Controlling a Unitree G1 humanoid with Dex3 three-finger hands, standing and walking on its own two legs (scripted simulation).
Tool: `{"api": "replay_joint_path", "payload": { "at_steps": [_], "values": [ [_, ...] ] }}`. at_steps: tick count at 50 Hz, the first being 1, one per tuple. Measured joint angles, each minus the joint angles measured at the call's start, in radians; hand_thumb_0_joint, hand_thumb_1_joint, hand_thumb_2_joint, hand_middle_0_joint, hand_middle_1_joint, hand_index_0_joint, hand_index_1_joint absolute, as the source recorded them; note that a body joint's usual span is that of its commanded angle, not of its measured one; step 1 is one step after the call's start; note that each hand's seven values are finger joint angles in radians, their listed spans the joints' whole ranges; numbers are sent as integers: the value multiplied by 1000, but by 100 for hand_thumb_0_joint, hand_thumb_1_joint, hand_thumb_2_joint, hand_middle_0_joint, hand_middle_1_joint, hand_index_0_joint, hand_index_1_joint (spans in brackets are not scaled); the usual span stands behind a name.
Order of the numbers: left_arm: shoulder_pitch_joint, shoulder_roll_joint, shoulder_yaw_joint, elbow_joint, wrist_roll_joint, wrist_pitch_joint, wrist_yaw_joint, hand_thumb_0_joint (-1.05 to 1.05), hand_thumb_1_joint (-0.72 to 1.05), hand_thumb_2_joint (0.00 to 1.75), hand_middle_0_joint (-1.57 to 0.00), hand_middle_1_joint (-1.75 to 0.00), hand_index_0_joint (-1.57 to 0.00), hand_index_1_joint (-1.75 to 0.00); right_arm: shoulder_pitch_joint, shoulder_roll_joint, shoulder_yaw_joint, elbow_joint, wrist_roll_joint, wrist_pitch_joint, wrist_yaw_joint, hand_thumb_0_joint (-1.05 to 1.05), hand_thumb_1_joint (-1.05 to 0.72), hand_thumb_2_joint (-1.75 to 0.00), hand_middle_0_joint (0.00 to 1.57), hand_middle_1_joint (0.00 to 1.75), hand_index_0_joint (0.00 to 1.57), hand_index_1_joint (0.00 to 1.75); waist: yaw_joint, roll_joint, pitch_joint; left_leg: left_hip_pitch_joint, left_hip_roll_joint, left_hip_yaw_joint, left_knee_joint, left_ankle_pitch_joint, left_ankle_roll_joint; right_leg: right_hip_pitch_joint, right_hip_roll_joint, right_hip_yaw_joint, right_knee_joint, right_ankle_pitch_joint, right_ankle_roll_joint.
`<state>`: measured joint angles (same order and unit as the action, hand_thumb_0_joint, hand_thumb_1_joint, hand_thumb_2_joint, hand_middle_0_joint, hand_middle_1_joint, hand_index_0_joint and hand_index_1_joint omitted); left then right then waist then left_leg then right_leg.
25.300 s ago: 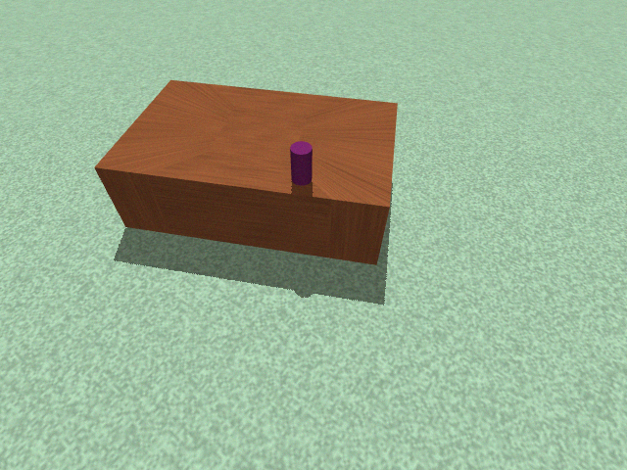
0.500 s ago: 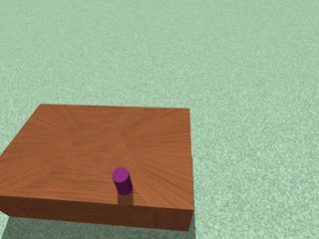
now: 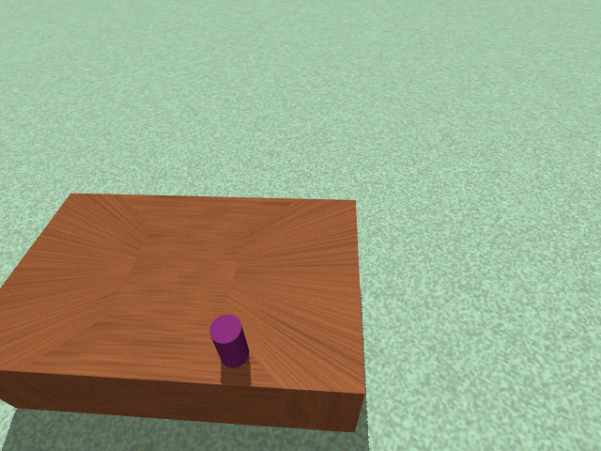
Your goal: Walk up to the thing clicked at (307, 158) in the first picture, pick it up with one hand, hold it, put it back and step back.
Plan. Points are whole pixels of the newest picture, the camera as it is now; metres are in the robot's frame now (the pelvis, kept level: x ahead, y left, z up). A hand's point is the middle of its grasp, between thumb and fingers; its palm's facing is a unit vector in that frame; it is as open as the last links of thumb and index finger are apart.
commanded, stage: home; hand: left
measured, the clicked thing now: (230, 341) +0.46 +0.19 -0.38
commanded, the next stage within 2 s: stand in 0.14 s
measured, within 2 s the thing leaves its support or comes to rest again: neither
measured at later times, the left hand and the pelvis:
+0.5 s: hand out of the picture +0.08 +0.25 -0.15, palm faces +0.02 -0.93 -0.37, open 14.5 cm; pelvis +0.01 +0.00 +0.00, yaw +0 degrees
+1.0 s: hand out of the picture +0.10 +0.25 -0.15, palm faces +0.02 -0.93 -0.36, open 7.5 cm; pelvis +0.02 -0.01 +0.00, yaw +0 degrees
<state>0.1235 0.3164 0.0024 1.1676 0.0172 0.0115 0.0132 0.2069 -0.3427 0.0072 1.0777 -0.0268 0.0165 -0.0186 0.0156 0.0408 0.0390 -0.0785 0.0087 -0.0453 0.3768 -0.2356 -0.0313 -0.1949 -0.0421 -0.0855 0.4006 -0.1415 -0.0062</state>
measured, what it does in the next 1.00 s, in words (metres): stands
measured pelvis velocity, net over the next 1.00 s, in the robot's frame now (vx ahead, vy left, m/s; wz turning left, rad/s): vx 0.02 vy -0.01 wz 0.00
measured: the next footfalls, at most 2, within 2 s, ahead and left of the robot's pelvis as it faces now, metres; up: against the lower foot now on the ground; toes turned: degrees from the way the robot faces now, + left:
none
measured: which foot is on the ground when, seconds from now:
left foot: down 0.00-1.00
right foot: down 0.00-1.00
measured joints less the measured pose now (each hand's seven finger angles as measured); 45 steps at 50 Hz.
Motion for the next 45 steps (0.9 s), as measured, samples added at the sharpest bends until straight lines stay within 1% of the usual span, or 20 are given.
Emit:
{"api": "replay_joint_path", "payload": {
  "at_steps": [14, 18, 23, 27, 31, 35, 38, 41, 45],
  "values": [
    [-23, 0, 6, 0, -1, -7, -2, -1, -59, 2, -5, -5, -5, -5, -34, -9, -4, 9, 1, -3, 3, 0, -91, -90, 20, 30, 20, 30, -2, 2, 2, 10, 8, -6, -19, -1, -4, 14, 8, -8, -22, -1, -3],
    [-28, 0, 8, 1, -2, -8, -3, -1, -52, 9, -10, -11, -10, -11, -39, -12, -4, 16, 1, -2, 1, 0, -91, -90, 20, 30, 20, 30, -1, 0, 4, 17, 9, -7, -28, 1, -4, 18, 8, -9, -25, -3, -3],
    [-30, 0, 10, 1, -2, -8, -5, -1, -29, 32, -16, -21, -15, -21, -46, -13, -5, 19, 2, -4, 0, 0, -91, -90, 20, 30, 20, 30, -2, -1, 6, 25, 10, -8, -39, 3, -5, 23, 9, -9, -30, -5, -4],
    [-33, -1, 12, 2, -3, -7, -5, -1, -3, 55, -18, -26, -18, -26, -50, -13, -4, 22, 2, -4, 1, 0, -91, -90, 20, 30, 20, 30, -1, 0, 7, 27, 11, -8, -42, 1, -6, 25, 11, -10, -31, -7, -5],
    [-32, -1, 14, 2, -3, -8, -7, 0, 26, 72, -19, -28, -19, -28, -53, -11, -4, 21, 2, -5, 3, 0, -91, -90, 20, 30, 20, 30, -2, 0, 9, 27, 14, -8, -44, 0, -7, 26, 14, -11, -36, -7, -6],
    [-32, 0, 17, 3, -5, -8, -8, 0, 54, 82, -20, -30, -20, -29, -55, -11, -4, 21, 1, -7, 2, 0, -91, -90, 20, 30, 20, 30, -2, -1, 11, 31, 15, -7, -51, 1, -8, 27, 14, -10, -35, -10, -7],
    [-33, 0, 18, 2, -5, -8, -8, 0, 69, 85, -20, -30, -20, -30, -56, -12, -3, 22, 2, -7, 3, 0, -91, -90, 20, 30, 20, 30, -1, 0, 12, 33, 16, -8, -53, 0, -9, 28, 15, -11, -37, -11, -7],
    [-33, 0, 18, 1, -4, -10, -8, 0, 78, 87, -20, -30, -20, -30, -60, -12, -4, 22, 3, -7, 3, 0, -91, -90, 20, 30, 20, 30, -2, 1, 13, 36, 17, -8, -55, 0, -9, 31, 16, -11, -38, -12, -7],
    [-34, 1, 19, 0, -5, -10, -8, 0, 85, 89, -20, -30, -20, -30, -62, -12, -3, 21, 3, -7, 3, 0, -91, -90, 20, 30, 20, 30, -3, -1, 11, 39, 19, -7, -57, -1, -10, 33, 18, -10, -39, -13, -8]
  ]
}}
